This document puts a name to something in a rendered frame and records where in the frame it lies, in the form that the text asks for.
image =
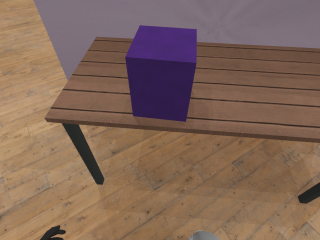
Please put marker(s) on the robot left hand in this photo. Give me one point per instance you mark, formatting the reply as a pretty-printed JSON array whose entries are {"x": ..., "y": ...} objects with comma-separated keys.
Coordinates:
[{"x": 52, "y": 232}]

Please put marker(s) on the carton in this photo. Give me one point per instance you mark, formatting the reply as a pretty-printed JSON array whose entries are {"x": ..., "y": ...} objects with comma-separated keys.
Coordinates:
[{"x": 161, "y": 64}]

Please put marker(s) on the table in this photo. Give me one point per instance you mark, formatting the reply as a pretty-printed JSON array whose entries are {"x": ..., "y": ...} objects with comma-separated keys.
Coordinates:
[{"x": 238, "y": 90}]

